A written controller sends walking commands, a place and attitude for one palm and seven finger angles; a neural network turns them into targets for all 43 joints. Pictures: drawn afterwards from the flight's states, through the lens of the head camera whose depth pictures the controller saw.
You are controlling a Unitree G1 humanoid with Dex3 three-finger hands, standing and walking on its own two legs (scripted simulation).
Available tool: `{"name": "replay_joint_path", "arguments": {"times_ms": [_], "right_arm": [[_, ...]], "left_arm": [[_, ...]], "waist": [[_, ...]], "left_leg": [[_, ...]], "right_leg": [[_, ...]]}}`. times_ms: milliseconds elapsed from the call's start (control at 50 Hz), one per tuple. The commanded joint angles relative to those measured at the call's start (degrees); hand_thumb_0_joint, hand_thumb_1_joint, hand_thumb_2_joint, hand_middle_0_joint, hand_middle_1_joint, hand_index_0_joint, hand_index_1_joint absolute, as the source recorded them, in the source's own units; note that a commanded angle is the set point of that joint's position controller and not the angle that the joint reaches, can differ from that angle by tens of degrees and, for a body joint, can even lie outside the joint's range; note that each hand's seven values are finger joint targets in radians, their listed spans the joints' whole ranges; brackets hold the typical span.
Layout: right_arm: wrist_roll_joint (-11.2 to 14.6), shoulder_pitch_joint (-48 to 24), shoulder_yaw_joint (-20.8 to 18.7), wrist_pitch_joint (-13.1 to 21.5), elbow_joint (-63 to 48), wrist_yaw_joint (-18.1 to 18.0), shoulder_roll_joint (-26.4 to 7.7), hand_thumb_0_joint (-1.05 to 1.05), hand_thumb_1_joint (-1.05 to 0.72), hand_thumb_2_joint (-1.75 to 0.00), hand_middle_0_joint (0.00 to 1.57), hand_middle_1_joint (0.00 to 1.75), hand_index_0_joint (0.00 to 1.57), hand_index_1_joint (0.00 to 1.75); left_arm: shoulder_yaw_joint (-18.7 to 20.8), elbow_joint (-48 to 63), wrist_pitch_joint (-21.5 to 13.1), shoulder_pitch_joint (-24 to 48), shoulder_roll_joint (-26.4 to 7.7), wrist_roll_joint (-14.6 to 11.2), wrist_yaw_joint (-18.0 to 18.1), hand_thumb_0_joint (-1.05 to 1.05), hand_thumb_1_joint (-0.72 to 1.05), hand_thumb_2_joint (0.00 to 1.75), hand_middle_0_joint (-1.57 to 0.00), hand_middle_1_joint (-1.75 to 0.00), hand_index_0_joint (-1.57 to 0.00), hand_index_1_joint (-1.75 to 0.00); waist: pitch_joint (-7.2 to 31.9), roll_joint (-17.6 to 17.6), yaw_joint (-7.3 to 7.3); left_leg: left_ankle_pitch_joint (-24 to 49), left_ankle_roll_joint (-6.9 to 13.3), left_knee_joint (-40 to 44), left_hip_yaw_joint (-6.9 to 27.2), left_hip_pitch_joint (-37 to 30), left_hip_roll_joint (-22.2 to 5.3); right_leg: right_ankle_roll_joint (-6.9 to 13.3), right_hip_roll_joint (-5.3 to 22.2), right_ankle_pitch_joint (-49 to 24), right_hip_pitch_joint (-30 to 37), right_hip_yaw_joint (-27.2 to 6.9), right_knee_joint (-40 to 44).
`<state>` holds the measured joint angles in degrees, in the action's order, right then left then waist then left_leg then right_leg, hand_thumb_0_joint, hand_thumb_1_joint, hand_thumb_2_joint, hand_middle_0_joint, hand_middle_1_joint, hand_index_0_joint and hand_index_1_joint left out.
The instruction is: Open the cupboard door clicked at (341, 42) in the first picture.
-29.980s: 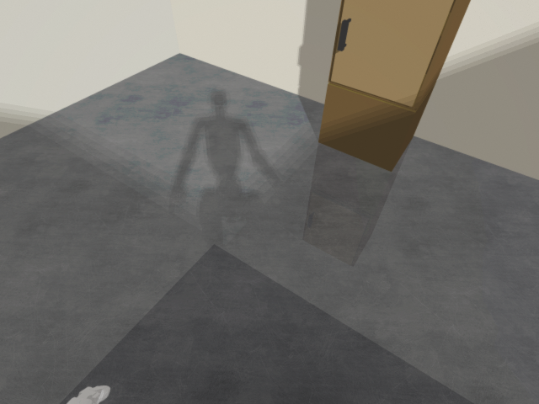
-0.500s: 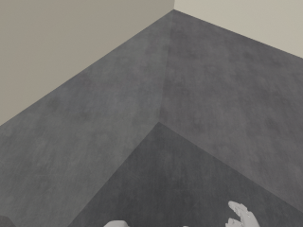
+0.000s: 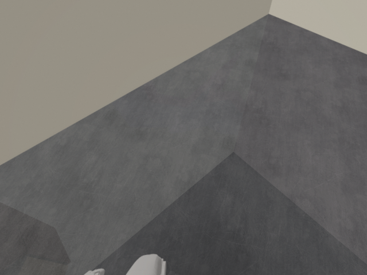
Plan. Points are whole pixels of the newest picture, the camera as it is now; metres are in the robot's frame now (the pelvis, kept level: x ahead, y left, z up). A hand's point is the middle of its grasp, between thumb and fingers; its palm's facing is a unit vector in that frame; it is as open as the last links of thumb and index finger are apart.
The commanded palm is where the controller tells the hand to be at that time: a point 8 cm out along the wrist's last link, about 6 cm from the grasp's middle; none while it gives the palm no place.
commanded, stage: turn to face it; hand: left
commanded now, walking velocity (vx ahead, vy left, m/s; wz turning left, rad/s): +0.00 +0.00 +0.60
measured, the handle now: out of the picture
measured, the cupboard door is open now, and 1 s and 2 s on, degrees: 40 40 40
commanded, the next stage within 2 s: none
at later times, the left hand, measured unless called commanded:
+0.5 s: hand out of the picture +0.05 +0.25 -0.16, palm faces +0.30 -0.91 -0.27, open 7.4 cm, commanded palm none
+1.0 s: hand out of the picture -0.03 +0.16 -0.17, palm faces +0.59 -0.77 -0.25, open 7.3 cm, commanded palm none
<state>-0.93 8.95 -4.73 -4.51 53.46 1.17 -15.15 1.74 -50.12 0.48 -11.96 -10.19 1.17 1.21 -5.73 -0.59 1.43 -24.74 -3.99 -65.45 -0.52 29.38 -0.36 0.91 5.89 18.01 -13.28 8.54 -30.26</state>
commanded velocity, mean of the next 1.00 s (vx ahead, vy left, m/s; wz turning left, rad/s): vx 0.00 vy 0.00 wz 0.60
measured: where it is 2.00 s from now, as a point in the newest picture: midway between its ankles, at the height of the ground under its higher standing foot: outside the picture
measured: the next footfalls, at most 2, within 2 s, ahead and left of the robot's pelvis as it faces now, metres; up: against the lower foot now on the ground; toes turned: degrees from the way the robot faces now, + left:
left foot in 0.22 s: +0.04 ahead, +0.13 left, +0.00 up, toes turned +13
right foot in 0.62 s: +0.10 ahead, -0.13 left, +0.00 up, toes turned +19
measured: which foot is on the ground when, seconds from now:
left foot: up 0.00-0.20, down 0.22-0.62, up 0.64-1.00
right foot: down 0.00-0.22, up 0.24-0.60, down 0.62-1.00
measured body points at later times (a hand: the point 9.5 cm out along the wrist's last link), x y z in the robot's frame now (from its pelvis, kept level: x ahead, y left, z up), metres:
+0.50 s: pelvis +0.02 +0.00 +0.00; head +0.07 +0.03 +0.44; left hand +0.04 +0.29 -0.14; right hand +0.17 -0.21 -0.14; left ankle +0.00 +0.12 -0.74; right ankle +0.05 -0.15 -0.69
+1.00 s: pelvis +0.05 -0.03 -0.01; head +0.10 +0.00 +0.44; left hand -0.06 +0.20 -0.15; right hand +0.29 -0.18 -0.15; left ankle -0.01 +0.08 -0.72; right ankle +0.06 -0.14 -0.74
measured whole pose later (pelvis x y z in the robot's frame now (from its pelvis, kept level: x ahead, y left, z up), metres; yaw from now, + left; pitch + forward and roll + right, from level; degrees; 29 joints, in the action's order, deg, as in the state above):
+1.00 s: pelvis +0.05 -0.03 -0.01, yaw +36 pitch +0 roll +2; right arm -0.7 5.4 -3.7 -3.9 53.0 1.4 -14.1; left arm 3.0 -51.6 0.5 -14.0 -12.1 1.5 0.9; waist -7.2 2.6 -0.7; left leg -23.4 -2.8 -41.8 -5.0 20.9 -0.9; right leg 0.1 8.4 23.0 -9.9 15.5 -33.7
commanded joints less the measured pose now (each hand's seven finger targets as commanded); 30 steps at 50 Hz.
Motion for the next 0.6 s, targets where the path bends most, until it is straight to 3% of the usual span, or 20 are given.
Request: {"name": "replay_joint_path", "arguments": {"times_ms": [0,80,100,140,160,180,200,220,240,260,300,340,380,420,480,520,540,560,580], "right_arm": [[0.39,-6.08,0.11,1.65,-5.61,0.52,-1.44,0.0,-0.9,-0.9,0.2,0.3,0.2,0.3],[0.49,-6.81,0.53,2.19,-6.07,0.54,-1.01,0.0,-0.9,-0.9,0.2,0.3,0.2,0.3],[0.55,-5.95,0.42,2.3,-6.05,0.51,-1.23,0.0,-0.9,-0.9,0.2,0.3,0.2,0.3],[0.25,-1.92,0.04,2.51,-5.24,0.34,-2.62,0.0,-0.9,-0.9,0.2,0.3,0.2,0.3],[0.01,2.15,-0.6,2.79,-4.22,0.32,-4.52,0.0,-0.9,-0.9,0.2,0.3,0.2,0.3],[-0.53,6.38,-2.19,3.13,-3.48,-0.03,-10.65,0.0,-0.9,-0.9,0.2,0.3,0.2,0.3],[-0.48,9.94,-3.2,2.91,-3.13,-0.51,-15.07,0.0,-0.9,-0.9,0.2,0.3,0.2,0.3],[-0.44,10.12,-2.74,2.69,-2.54,-1.01,-14.58,0.0,-0.9,-0.9,0.2,0.3,0.2,0.3],[-0.52,7.61,-2.22,3.03,-3.36,-1.54,-12.85,0.0,-0.9,-0.9,0.2,0.3,0.2,0.3],[-0.67,3.5,-1.99,3.11,-4.67,-2.01,-11.76,0.0,-0.9,-0.9,0.2,0.3,0.2,0.3],[-0.54,-0.95,-1.04,3.37,-5.83,-2.13,-9.88,0.0,-0.9,-0.9,0.2,0.3,0.2,0.3],[-0.47,-0.78,-0.93,3.72,-5.99,-2.07,-9.52,0.0,-0.9,-0.9,0.2,0.3,0.2,0.3],[-0.45,0.01,-1.07,3.77,-5.78,-1.88,-9.86,0.0,-0.9,-0.9,0.2,0.3,0.2,0.3],[-0.58,0.24,-1.31,3.62,-5.69,-1.75,-10.01,0.0,-0.9,-0.9,0.2,0.3,0.2,0.3],[-0.74,0.58,-1.74,3.32,-5.72,-1.62,-10.17,0.0,-0.9,-0.9,0.2,0.3,0.2,0.3],[-0.71,-0.33,-1.99,3.1,-6.09,-1.65,-10.2,0.0,-0.9,-0.9,0.2,0.3,0.2,0.3],[-0.47,-1.22,-2.12,2.96,-6.29,-1.68,-9.93,0.0,-0.9,-0.9,0.2,0.3,0.2,0.3],[-0.05,-2.14,-2.08,2.94,-6.62,-1.64,-9.13,0.0,-0.9,-0.9,0.2,0.3,0.2,0.3],[0.64,-1.41,-1.8,3.05,-7.21,-1.35,-5.79,0.0,-0.9,-0.9,0.2,0.3,0.2,0.3]], "left_arm": [[3.63,2.33,-1.62,-5.59,-11.88,0.32,1.08,0.0,0.9,0.9,-0.2,-0.3,-0.2,-0.3],[4.52,1.7,-1.28,-5.94,-13.63,0.63,0.84,0.0,0.9,0.9,-0.2,-0.3,-0.2,-0.3],[4.58,1.51,-1.18,-5.55,-13.69,0.72,0.75,0.0,0.9,0.9,-0.2,-0.3,-0.2,-0.3],[4.82,1.94,-1.01,-3.73,-14.24,0.22,0.34,0.0,0.9,0.9,-0.2,-0.3,-0.2,-0.3],[4.73,2.16,-0.85,-2.65,-13.77,-0.18,0.13,0.0,0.9,0.9,-0.2,-0.3,-0.2,-0.3],[4.31,3.76,-0.42,-1.66,-10.78,-0.54,-0.31,0.0,0.9,0.9,-0.2,-0.3,-0.2,-0.3],[2.88,6.57,-0.04,3.03,-7.47,-0.56,-0.25,0.0,0.9,0.9,-0.2,-0.3,-0.2,-0.3],[3.12,7.31,0.68,4.52,-9.38,-0.11,0.03,0.0,0.9,0.9,-0.2,-0.3,-0.2,-0.3],[3.37,6.89,0.79,5.54,-9.36,0.1,0.06,0.0,0.9,0.9,-0.2,-0.3,-0.2,-0.3],[3.68,5.41,0.99,4.89,-8.9,0.1,0.0,0.0,0.9,0.9,-0.2,-0.3,-0.2,-0.3],[3.75,3.49,1.47,2.57,-9.67,0.3,-0.63,0.0,0.9,0.9,-0.2,-0.3,-0.2,-0.3],[3.75,2.7,1.55,1.19,-9.05,0.23,-0.8,0.0,0.9,0.9,-0.2,-0.3,-0.2,-0.3],[3.53,3.09,1.54,1.53,-8.65,0.08,-0.71,0.0,0.9,0.9,-0.2,-0.3,-0.2,-0.3],[3.41,3.98,1.48,2.76,-8.4,0.03,-0.73,0.0,0.9,0.9,-0.2,-0.3,-0.2,-0.3],[3.1,5.11,1.11,3.68,-8.0,-0.18,-0.63,0.0,0.9,0.9,-0.2,-0.3,-0.2,-0.3],[3.02,5.09,0.61,1.68,-7.88,-0.47,-0.52,0.0,0.9,0.9,-0.2,-0.3,-0.2,-0.3],[3.15,4.44,0.31,-0.43,-8.22,-0.59,-0.42,0.0,0.9,0.9,-0.2,-0.3,-0.2,-0.3],[3.45,3.76,-0.27,-3.36,-9.09,-0.63,-0.25,0.0,0.9,0.9,-0.2,-0.3,-0.2,-0.3],[4.31,3.47,-1.05,-6.12,-13.14,0.1,0.23,0.0,0.9,0.9,-0.2,-0.3,-0.2,-0.3]], "waist": [[8.5,10.49,-3.83],[7.83,12.2,-4.4],[8.03,12.5,-3.86],[8.81,11.0,-1.2],[10.62,6.94,1.36],[13.27,-7.64,3.94],[12.06,-18.05,5.68],[12.1,-10.78,4.92],[10.11,-8.71,4.0],[8.3,-12.39,2.22],[6.14,-10.98,-0.31],[6.52,-6.72,-1.15],[7.18,-5.59,-1.08],[7.19,-7.15,-0.68],[8.02,-8.6,-0.35],[9.43,-10.0,-1.04],[10.05,-9.84,-2.12],[11.17,-7.03,-3.81],[13.18,3.81,-5.03]], "left_leg": [[-0.9,-0.45,11.27,-2.46,2.58,-0.77],[-1.18,0.94,21.99,-5.52,-3.16,-0.16],[-0.13,1.32,24.83,-5.66,-5.57,-0.04],[6.94,2.34,32.57,-6.64,-13.48,0.89],[14.66,3.33,38.52,-5.02,-21.88,0.06],[27.7,8.9,40.97,11.23,-31.44,-11.73],[46.54,16.57,44.34,27.08,-31.7,-23.52],[42.86,19.31,44.02,24.61,-29.73,-25.14],[34.7,18.01,45.15,22.0,-25.34,-21.16],[30.62,16.43,45.49,20.35,-22.25,-18.0],[25.45,13.39,46.8,15.15,-17.27,-13.86],[25.13,12.72,47.0,13.9,-17.26,-12.26],[23.19,12.93,47.13,14.74,-17.23,-11.79],[20.72,13.28,47.13,15.95,-16.67,-11.57],[22.98,13.19,45.06,17.81,-16.65,-10.71],[27.34,12.85,42.38,19.13,-15.62,-10.18],[27.61,11.96,40.3,19.08,-13.31,-9.26],[25.15,9.9,36.75,17.97,-9.93,-7.15],[12.27,5.83,27.81,12.91,-1.14,-1.55]], "right_leg": [[4.93,13.35,-41.14,15.88,-5.78,5.89],[5.51,15.29,-41.96,13.93,-4.0,3.43],[5.01,15.48,-40.59,12.74,-3.76,2.17],[2.6,14.57,-36.3,8.06,-0.55,-2.45],[0.36,13.46,-31.0,2.73,1.4,-9.51],[-3.5,7.03,-6.78,-10.95,3.86,-21.52],[-5.88,0.87,21.5,-21.88,-0.42,-33.2],[-4.85,2.09,20.16,-22.7,-7.16,-36.86],[-4.82,2.04,16.13,-22.05,-7.79,-36.91],[-5.22,1.89,12.85,-22.04,-8.42,-37.1],[-5.48,1.19,6.57,-19.45,-9.3,-36.81],[-5.75,-0.09,4.3,-17.98,-8.53,-34.55],[-5.92,-0.96,4.08,-16.8,-8.33,-30.77],[-6.01,-1.64,4.79,-15.37,-8.14,-26.21],[-5.58,-3.8,6.08,-11.32,-7.12,-17.22],[-5.14,-5.37,5.67,-5.83,-6.49,-9.96],[-4.91,-5.87,1.87,-1.11,-6.19,-4.83],[-4.73,-5.08,-4.05,5.79,-6.46,4.06],[-2.52,4.87,-5.91,15.66,-15.81,12.85]]}}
